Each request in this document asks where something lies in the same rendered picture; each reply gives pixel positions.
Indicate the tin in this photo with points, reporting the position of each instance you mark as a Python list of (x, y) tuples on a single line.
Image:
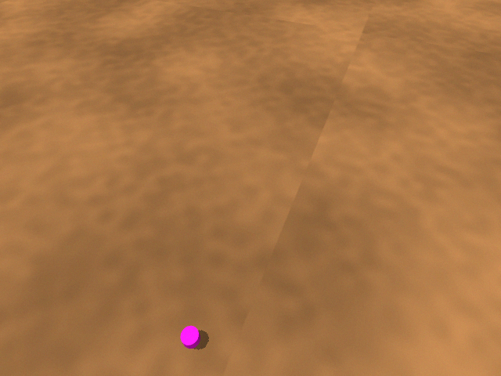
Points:
[(190, 337)]

